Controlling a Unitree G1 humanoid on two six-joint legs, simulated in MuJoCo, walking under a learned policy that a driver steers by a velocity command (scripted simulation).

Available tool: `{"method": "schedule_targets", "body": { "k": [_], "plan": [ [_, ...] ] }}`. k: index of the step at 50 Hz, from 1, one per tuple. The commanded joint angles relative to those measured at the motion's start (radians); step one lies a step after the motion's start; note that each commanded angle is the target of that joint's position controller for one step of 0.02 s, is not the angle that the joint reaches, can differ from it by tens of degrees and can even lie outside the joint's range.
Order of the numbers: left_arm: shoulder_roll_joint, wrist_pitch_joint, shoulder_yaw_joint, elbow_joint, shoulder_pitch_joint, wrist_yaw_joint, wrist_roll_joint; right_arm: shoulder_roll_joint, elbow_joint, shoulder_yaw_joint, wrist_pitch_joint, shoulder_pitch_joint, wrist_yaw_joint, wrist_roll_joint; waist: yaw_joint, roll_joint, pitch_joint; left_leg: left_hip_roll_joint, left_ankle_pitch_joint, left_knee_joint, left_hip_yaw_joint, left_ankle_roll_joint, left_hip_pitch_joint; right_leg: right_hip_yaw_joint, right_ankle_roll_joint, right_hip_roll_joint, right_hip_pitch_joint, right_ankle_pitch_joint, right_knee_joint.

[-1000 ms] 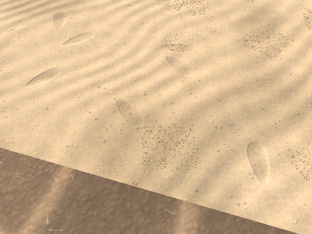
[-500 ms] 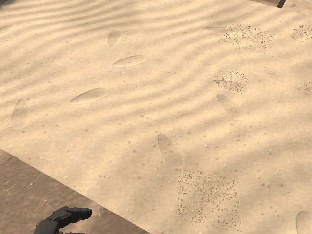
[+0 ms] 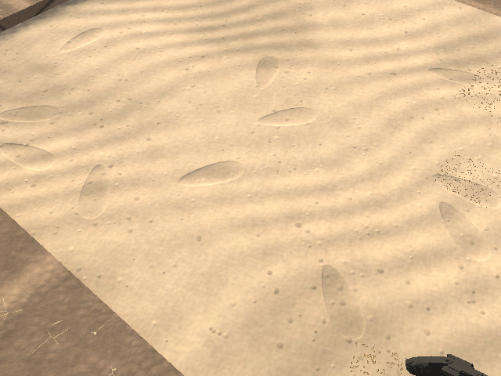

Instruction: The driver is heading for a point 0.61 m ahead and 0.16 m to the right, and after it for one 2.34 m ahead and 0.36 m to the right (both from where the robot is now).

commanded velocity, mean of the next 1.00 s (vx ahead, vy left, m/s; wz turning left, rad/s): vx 0.50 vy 0.00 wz -0.29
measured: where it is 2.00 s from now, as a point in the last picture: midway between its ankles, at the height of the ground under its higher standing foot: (350, 211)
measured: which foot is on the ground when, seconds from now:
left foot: down 0.00-0.60, up 0.62-1.00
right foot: up 0.00-0.58, down 0.60-1.00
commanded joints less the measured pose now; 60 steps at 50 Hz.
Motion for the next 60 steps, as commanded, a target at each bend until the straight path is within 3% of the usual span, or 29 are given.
{"method": "schedule_targets", "body": {
  "k": [1,4,7,10,14,18,22,25,26,28,29,30,31,32,33,34,36,38,40,42,44,49,51,53,54,55,57,58,60],
  "plan": [
    [0.076,-0.027,0.013,-0.086,-0.09,0.018,-0.018,-0.16,0.07,-0.065,-0.013,0.37,-0.036,0.013,-0.186,0.111,-0.048,0.335,-0.162,-0.337,-0.474,0.206,0.577,0.053,-0.047,-0.045,-0.646,0.046,0.446],
    [0.027,-0.012,-0.003,-0.091,-0.112,0.026,0.013,-0.032,0.046,-0.027,-0.009,0.255,-0.053,0.009,-0.089,0.054,-0.045,0.29,0.117,-0.404,-0.254,0.174,0.384,0.063,-0.048,-0.126,-0.496,0.153,0.364],
    [-0.006,0.004,-0.003,-0.096,-0.182,-0.009,-0.012,-0.05,0.055,-0.04,-0.011,0.282,-0.054,-0.017,-0.089,0.038,-0.028,0.243,0.226,-0.465,-0.068,0.169,0.368,0.015,-0.009,-0.119,-0.485,0.281,0.253],
    [-0.012,0.009,-0.011,-0.094,-0.187,-0.05,-0.01,-0.051,0.081,-0.042,-0.006,0.339,-0.043,-0.061,-0.084,0.034,-0.001,0.254,0.381,-0.44,0.029,0.176,0.349,0.025,-0.014,-0.122,-0.519,0.493,0.256],
    [0.022,0.005,0.0,-0.127,-0.3,-0.024,-0.002,-0.039,0.156,-0.019,-0.025,0.429,-0.034,-0.042,-0.111,0.023,0.04,0.241,0.24,-0.41,0.083,0.149,0.486,0.067,-0.032,-0.134,-0.637,0.74,-0.005],
    [0.01,0.038,-0.012,-0.155,-0.36,-0.029,-0.012,-0.051,0.22,-0.006,-0.017,0.484,-0.004,-0.063,-0.127,0.013,0.123,0.244,0.147,-0.376,0.154,0.117,0.428,0.04,-0.043,-0.141,-0.5,0.84,-0.145],
    [0.001,0.062,-0.015,-0.193,-0.46,-0.025,0.016,-0.048,0.3,-0.001,-0.015,0.587,-0.034,-0.038,-0.184,-0.03,0.187,0.255,0.147,-0.324,0.175,0.09,0.635,0.012,-0.036,-0.158,-0.584,0.685,-0.273],
    [-0.011,0.065,-0.025,-0.194,-0.506,-0.022,0.016,-0.053,0.333,-0.006,0.005,0.63,-0.06,-0.028,-0.22,-0.058,0.214,0.249,0.141,-0.307,0.203,0.071,0.704,-0.017,-0.022,-0.157,-0.574,0.616,-0.332],
    [0.076,0.06,0.012,-0.231,-0.563,-0.03,-0.169,-0.224,0.293,-0.085,0.049,0.443,-0.084,0.122,-0.166,0.006,0.367,0.25,0.295,-0.12,0.222,-0.003,0.51,-0.052,-0.024,-0.078,-0.555,0.624,-0.32],
    [0.103,0.056,0.036,-0.15,-0.317,-0.028,-0.132,-0.191,0.281,-0.083,0.066,0.496,-0.095,0.103,-0.088,-0.014,0.098,0.241,0.454,0.222,0.251,-0.026,0.466,-0.116,-0.057,-0.004,-0.203,0.697,-0.278],
    [0.141,0.061,0.069,-0.075,-0.09,-0.008,-0.105,-0.175,0.266,-0.081,0.065,0.457,-0.084,0.095,0.019,-0.025,-0.028,0.181,0.461,0.488,0.264,-0.053,0.348,-0.133,-0.101,0.026,0.097,0.762,-0.325],
    [0.216,0.077,0.098,-0.034,0.038,0.026,-0.089,-0.123,0.255,-0.083,0.046,0.433,-0.071,0.084,0.082,-0.196,-0.097,0.042,-0.17,0.975,0.259,-0.142,-0.028,0.003,-0.176,-0.099,0.473,1.109,-0.291],
    [0.302,0.06,0.089,-0.005,0.093,0.036,-0.063,-0.036,0.228,-0.049,-0.003,0.576,-0.034,0.054,0.007,-0.38,-0.329,0.022,-0.655,1.351,0.043,-0.135,-0.382,0.196,-0.286,-0.253,0.875,1.667,0.029],
    [0.275,0.064,0.095,0.021,0.211,0.028,-0.076,-0.093,0.218,-0.052,-0.047,0.575,-0.007,0.1,0.09,-0.272,-0.593,0.015,-0.623,1.369,-0.155,-0.115,-0.415,0.342,-0.427,-0.345,0.982,1.49,-0.027],
    [0.272,0.08,0.1,0.036,0.205,0.034,-0.079,-0.086,0.136,-0.052,-0.051,0.458,-0.003,0.147,0.069,-0.172,-0.565,0.04,-0.552,1.293,-0.123,-0.121,-0.506,0.463,-0.45,-0.383,0.883,0.939,-0.237],
    [0.212,0.084,0.084,0.022,0.074,0.051,-0.088,-0.084,0.112,-0.056,-0.037,0.34,-0.027,0.15,0.019,-0.054,-0.406,0.1,-0.436,1.228,-0.08,-0.117,-0.552,0.455,-0.38,-0.378,0.658,0.659,-0.336],
    [0.138,0.067,0.049,-0.053,-0.188,0.057,-0.071,-0.08,0.144,-0.058,0.01,0.375,-0.059,0.113,-0.092,0.064,-0.197,0.152,-0.283,1.144,-0.097,-0.114,-0.372,0.38,-0.349,-0.405,0.151,0.589,-0.427],
    [0.106,0.031,0.039,-0.035,-0.276,0.038,-0.078,-0.06,0.142,-0.069,0.042,0.36,-0.065,0.102,-0.146,-0.025,-0.032,0.183,-0.173,0.964,-0.152,-0.084,-0.275,0.242,-0.256,-0.336,-0.156,0.538,-0.489],
    [0.129,0.012,0.044,-0.017,-0.283,0.057,-0.056,-0.065,0.101,-0.078,0.035,0.252,-0.067,0.077,-0.135,-0.084,0.085,0.145,0.02,0.58,-0.11,-0.093,-0.155,0.017,-0.188,-0.179,-0.313,0.575,-0.561],
    [0.13,0.004,0.044,-0.001,-0.257,0.082,-0.046,-0.053,0.095,-0.076,0.02,0.205,-0.05,0.064,-0.118,-0.095,0.055,0.115,0.229,0.313,-0.072,-0.079,-0.068,-0.078,-0.165,-0.126,-0.262,0.662,-0.549],
    [0.174,0.001,0.059,0.013,-0.213,0.09,-0.06,-0.037,0.081,-0.067,0.017,0.137,-0.027,0.075,-0.078,-0.064,0.027,0.093,0.31,0.174,-0.052,-0.063,-0.084,-0.064,-0.177,-0.184,-0.113,0.71,-0.571],
    [0.182,0.046,0.079,0.044,-0.142,0.096,-0.085,-0.075,0.012,-0.077,0.03,-0.01,0.008,0.073,-0.041,-0.016,0.072,0.062,0.157,0.088,-0.045,0.024,-0.275,-0.081,-0.129,-0.275,0.225,0.774,-0.495],
    [0.203,0.062,0.088,0.02,-0.184,0.102,-0.085,-0.1,0.007,-0.093,0.036,0.031,0.02,0.069,-0.08,-0.055,0.022,0.002,0.043,0.084,0.025,0.058,-0.156,-0.13,-0.098,-0.259,0.248,1.045,-0.373],
    [0.203,0.074,0.084,-0.004,-0.225,0.107,-0.086,-0.174,0.069,-0.14,0.043,0.289,0.021,0.067,-0.212,-0.024,-0.117,-0.072,0.079,0.022,0.031,0.114,0.229,-0.19,-0.047,-0.183,0.117,1.111,-0.001],
    [0.135,0.061,0.06,-0.039,-0.172,0.101,-0.063,-0.288,0.09,-0.176,0.045,0.412,0.008,0.075,-0.213,0.171,-0.226,0.129,0.052,-0.032,-0.347,0.245,0.578,-0.206,0.016,-0.053,-0.234,0.681,0.393],
    [0.082,0.025,0.037,-0.058,-0.169,0.076,-0.053,-0.277,0.081,-0.16,0.037,0.41,0.013,0.081,-0.173,0.272,-0.323,0.279,-0.108,-0.241,-0.843,0.365,0.799,-0.017,0.037,0.115,-0.54,-0.058,0.632],
    [0.162,-0.032,0.056,-0.09,-0.308,0.052,-0.112,-0.187,0.051,-0.136,0.028,0.321,0.001,0.06,-0.182,0.107,-0.171,0.248,-0.176,-0.291,-0.684,0.276,0.671,0.086,-0.021,-0.003,-0.683,0.053,0.606],
    [0.151,-0.037,0.057,-0.091,-0.328,0.059,-0.098,-0.163,0.038,-0.128,0.025,0.248,0.001,0.063,-0.133,-0.001,-0.09,0.216,-0.046,-0.302,-0.575,0.256,0.499,0.076,-0.019,-0.043,-0.623,0.114,0.499],
    [0.162,-0.013,0.073,-0.087,-0.314,0.075,-0.069,-0.128,0.018,-0.115,0.018,0.183,-0.006,0.064,-0.071,0.0,-0.072,0.159,0.145,-0.328,-0.453,0.223,0.326,0.071,0.002,-0.088,-0.464,0.159,0.355]
  ]
}}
